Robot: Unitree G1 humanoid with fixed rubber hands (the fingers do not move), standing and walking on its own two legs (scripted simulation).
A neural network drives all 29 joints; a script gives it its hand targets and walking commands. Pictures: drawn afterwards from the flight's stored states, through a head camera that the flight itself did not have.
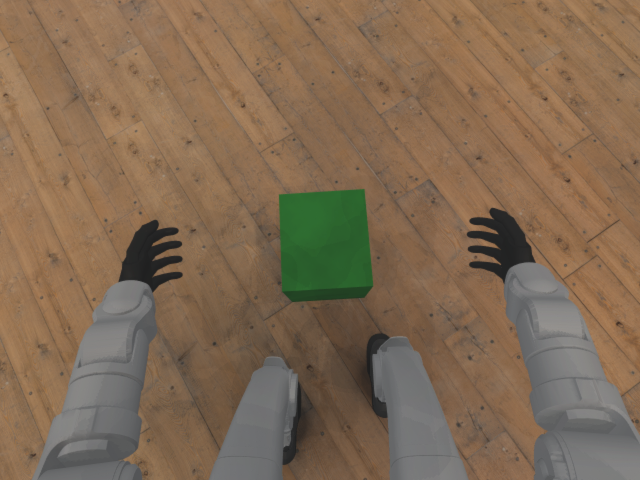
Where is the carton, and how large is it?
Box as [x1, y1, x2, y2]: [279, 189, 372, 301]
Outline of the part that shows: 364,189 279,194 282,291 292,301 363,297 372,286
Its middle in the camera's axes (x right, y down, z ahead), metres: +0.01 +0.02 +0.98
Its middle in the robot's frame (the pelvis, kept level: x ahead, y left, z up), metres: +0.49 +0.01 -0.56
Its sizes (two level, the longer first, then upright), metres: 0.225 0.198 0.232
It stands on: the floor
